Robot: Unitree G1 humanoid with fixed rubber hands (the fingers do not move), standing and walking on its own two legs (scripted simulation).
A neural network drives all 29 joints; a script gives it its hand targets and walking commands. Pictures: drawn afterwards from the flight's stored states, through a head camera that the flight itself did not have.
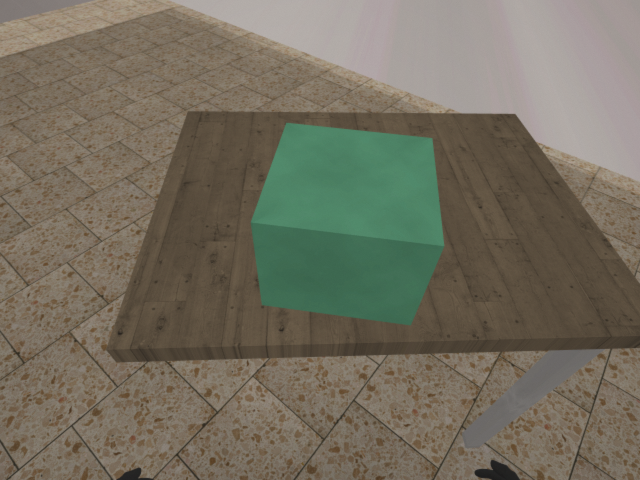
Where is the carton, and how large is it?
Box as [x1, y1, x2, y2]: [251, 123, 443, 324]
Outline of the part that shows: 286,123 251,220 251,228 262,304 410,324 443,247 432,139 426,137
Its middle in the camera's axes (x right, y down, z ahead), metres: +0.04 -0.03 +0.58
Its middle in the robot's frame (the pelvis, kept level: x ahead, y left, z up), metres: +0.47 -0.03 +0.06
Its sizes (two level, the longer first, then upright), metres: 0.223 0.219 0.177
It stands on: a table, 0.74 m high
